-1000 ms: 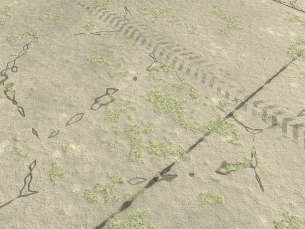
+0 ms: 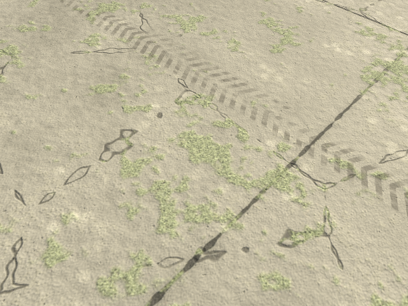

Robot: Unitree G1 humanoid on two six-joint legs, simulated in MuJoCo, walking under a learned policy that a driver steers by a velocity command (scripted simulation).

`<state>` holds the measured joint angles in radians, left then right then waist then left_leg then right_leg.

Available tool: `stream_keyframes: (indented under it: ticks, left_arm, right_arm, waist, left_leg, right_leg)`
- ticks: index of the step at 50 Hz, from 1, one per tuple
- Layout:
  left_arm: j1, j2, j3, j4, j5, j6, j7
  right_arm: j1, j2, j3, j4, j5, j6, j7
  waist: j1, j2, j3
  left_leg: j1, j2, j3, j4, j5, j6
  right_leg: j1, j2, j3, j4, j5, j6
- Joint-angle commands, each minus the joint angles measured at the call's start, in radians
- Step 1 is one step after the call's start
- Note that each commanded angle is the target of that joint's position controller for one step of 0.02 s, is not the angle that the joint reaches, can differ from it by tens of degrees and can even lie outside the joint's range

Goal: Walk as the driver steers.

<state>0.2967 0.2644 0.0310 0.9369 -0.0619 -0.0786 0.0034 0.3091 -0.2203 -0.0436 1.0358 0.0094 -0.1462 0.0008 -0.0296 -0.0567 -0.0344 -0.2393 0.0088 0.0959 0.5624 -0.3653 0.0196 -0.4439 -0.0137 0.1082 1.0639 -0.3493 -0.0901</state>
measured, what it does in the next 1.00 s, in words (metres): walks ahead, turning right: right foot, then left foot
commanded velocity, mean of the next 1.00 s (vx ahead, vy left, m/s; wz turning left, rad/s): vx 0.47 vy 0.00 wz -0.37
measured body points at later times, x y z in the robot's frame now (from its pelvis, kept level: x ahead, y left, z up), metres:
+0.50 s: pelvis +0.31 -0.06 -0.01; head +0.34 -0.06 +0.44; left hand +0.52 +0.15 -0.13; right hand +0.29 -0.34 -0.13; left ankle +0.21 +0.14 -0.59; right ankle +0.38 -0.12 -0.73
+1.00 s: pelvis +0.50 -0.06 +0.00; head +0.52 -0.07 +0.45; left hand +0.68 +0.14 -0.14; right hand +0.53 -0.34 -0.12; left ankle +0.62 +0.00 -0.73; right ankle +0.41 -0.16 -0.73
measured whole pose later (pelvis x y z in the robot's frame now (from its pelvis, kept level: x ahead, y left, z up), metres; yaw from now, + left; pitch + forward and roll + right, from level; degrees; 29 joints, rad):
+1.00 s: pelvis +0.50 -0.06 +0.00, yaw -24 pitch +1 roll +0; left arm 0.18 0.25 0.03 0.90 0.00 0.02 0.02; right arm 0.14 -0.20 -0.02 0.81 -0.02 -0.04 -0.01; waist 0.02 -0.02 0.03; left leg -0.40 0.00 0.03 0.51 -0.13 0.02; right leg -0.25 0.02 0.04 0.62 -0.41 0.00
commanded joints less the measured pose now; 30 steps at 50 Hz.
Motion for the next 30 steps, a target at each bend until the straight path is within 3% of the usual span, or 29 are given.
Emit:
stream_keyframes:
  ticks: [1,2,3,6,9,12,15,16,17,18,19,20,21,22,23,24,26,28,30]
  left_arm:
    - [-0.135,0.02,-0.008,-0.155,0.009,-0.042,-0.016]
    - [-0.121,0.035,0.001,-0.15,0.019,-0.032,-0.021]
    - [-0.104,0.042,0.009,-0.14,0.017,-0.015,-0.031]
    - [-0.155,0.026,0.016,-0.166,0.011,0.022,-0.043]
    - [-0.276,0.001,0.01,-0.231,0.012,0.019,-0.048]
    - [-0.376,-0.024,0.002,-0.287,0.015,0.003,-0.078]
    - [-0.376,0.015,0.022,-0.331,0.011,-0.002,-0.102]
    - [-0.306,0.04,0.034,-0.322,0.016,0.003,-0.104]
    - [-0.15,0.089,0.059,-0.284,0.023,0.012,-0.102]
    - [0.068,0.168,0.096,-0.22,0.031,0.02,-0.088]
    - [0.175,0.178,0.103,-0.17,0.041,0.033,-0.059]
    - [0.108,0.245,0.097,-0.193,0.085,0.03,-0.04]
    - [0.114,0.204,0.091,-0.208,0.107,0.025,-0.04]
    - [0.09,0.155,0.082,-0.191,0.086,0.014,-0.047]
    - [-0.031,0.135,0.072,-0.202,0.058,0.0,-0.052]
    - [-0.113,0.101,0.057,-0.217,0.056,-0.011,-0.053]
    - [-0.151,0.099,0.053,-0.22,0.067,-0.022,-0.054]
    - [-0.131,0.1,0.049,-0.192,0.066,-0.034,-0.049]
    - [-0.108,0.111,0.049,-0.171,0.072,-0.028,-0.031]
  right_arm:
    - [0.113,-0.101,-0.003,-0.011,-0.007,-0.013,0.017]
    - [0.08,-0.085,0.002,-0.018,-0.012,-0.006,0.02]
    - [0.077,-0.058,0.01,-0.021,-0.022,-0.002,0.019]
    - [0.111,-0.067,0.014,-0.016,-0.039,-0.003,0.0]
    - [0.144,-0.084,0.016,-0.028,-0.042,0.001,-0.027]
    - [0.182,-0.119,0.012,-0.044,-0.03,0.013,-0.044]
    - [0.19,-0.209,-0.007,-0.078,-0.035,0.034,-0.067]
    - [0.188,-0.234,-0.017,-0.087,-0.028,0.05,-0.08]
    - [0.161,-0.254,-0.023,-0.101,-0.026,0.064,-0.084]
    - [0.109,-0.257,-0.025,-0.123,-0.026,0.065,-0.072]
    - [0.08,-0.206,-0.018,-0.141,-0.016,0.051,-0.052]
    - [0.213,-0.029,0.03,-0.194,-0.039,0.012,-0.02]
    - [0.229,-0.104,0.018,-0.204,0.017,-0.025,-0.003]
    - [0.105,-0.166,-0.003,-0.226,0.054,-0.027,-0.009]
    - [0.041,-0.15,-0.004,-0.254,0.05,-0.019,-0.022]
    - [0.04,-0.154,-0.01,-0.236,0.033,0.002,-0.032]
    - [0.097,-0.157,-0.023,-0.225,0.013,0.045,-0.037]
    - [0.07,-0.136,-0.024,-0.241,-0.006,0.063,-0.043]
    - [0.014,-0.119,-0.021,-0.267,-0.02,0.07,-0.049]
  waist:
    - [-0.025,0.123,0.108]
    - [-0.005,0.13,0.12]
    - [0.001,0.15,0.123]
    - [-0.01,0.133,0.179]
    - [-0.034,0.104,0.239]
    - [-0.047,0.088,0.251]
    - [0.024,0.169,0.161]
    - [0.077,0.205,0.122]
    - [0.166,0.23,0.047]
    - [0.263,0.224,-0.054]
    - [0.281,0.104,-0.066]
    - [0.092,-0.258,-0.193]
    - [0.126,-0.093,-0.448]
    - [0.13,0.041,-0.275]
    - [0.063,0.146,-0.076]
    - [0.022,0.178,-0.018]
    - [-0.027,0.135,0.02]
    - [-0.03,0.083,0.028]
    - [-0.019,0.04,0.004]
  left_leg:
    - [0.393,0.373,-0.516,-0.374,-0.22,0.128]
    - [0.336,0.322,-0.378,-0.379,-0.085,0.085]
    - [0.282,0.277,-0.26,-0.387,0.02,0.052]
    - [0.169,0.216,-0.051,-0.45,0.197,0.037]
    - [0.157,0.202,0.059,-0.505,0.293,0.019]
    - [0.239,0.212,0.145,-0.486,0.503,-0.015]
    - [0.331,0.239,0.205,-0.294,1.293,-0.034]
    - [0.341,0.26,0.201,-0.168,1.508,-0.023]
    - [0.315,0.279,0.176,0.028,1.614,-0.004]
    - [0.256,0.263,0.139,0.263,1.54,0.013]
    - [0.033,0.144,0.124,0.592,0.797,-0.013]
    - [-0.372,-0.029,-0.019,1.029,-0.267,-0.031]
    - [-0.393,-0.033,-0.255,1.115,-0.227,0.0]
    - [-0.399,0.004,-0.233,1.05,-0.139,0.013]
    - [-0.423,0.048,-0.2,0.949,-0.068,0.004]
    - [-0.367,0.088,-0.192,0.9,-0.04,-0.01]
    - [-0.226,0.13,-0.193,0.787,-0.004,-0.031]
    - [-0.208,0.125,-0.16,0.652,0.043,-0.053]
    - [-0.241,0.107,-0.134,0.512,0.145,-0.071]
  right_leg:
    - [-0.684,-0.083,0.101,0.286,0.16,-0.04]
    - [-0.624,-0.104,0.089,0.234,0.212,-0.028]
    - [-0.556,-0.109,0.066,0.221,0.258,-0.013]
    - [-0.487,-0.089,-0.002,0.155,0.357,0.025]
    - [-0.479,-0.069,-0.088,-0.013,0.436,0.023]
    - [-0.426,-0.053,-0.189,-0.198,0.455,-0.015]
    - [-0.211,0.057,-0.325,-0.276,0.358,-0.071]
    - [-0.108,0.098,-0.342,-0.286,0.31,-0.083]
    - [0.074,0.121,-0.32,-0.3,0.273,-0.11]
    - [0.328,0.114,-0.24,-0.419,0.346,-0.151]
    - [0.582,0.024,-0.067,-0.567,0.475,-0.166]
    - [0.909,-0.22,0.341,-0.4,0.911,-0.293]
    - [0.916,-0.332,0.589,-0.611,0.605,-0.407]
    - [0.726,-0.3,0.509,-0.715,0.522,-0.345]
    - [0.504,-0.266,0.389,-0.756,0.535,-0.292]
    - [0.346,-0.247,0.299,-0.772,0.611,-0.263]
    - [0.137,-0.187,0.161,-0.812,0.694,-0.234]
    - [0.079,-0.139,0.056,-0.817,0.855,-0.214]
    - [0.11,-0.103,-0.016,-0.799,0.982,-0.192]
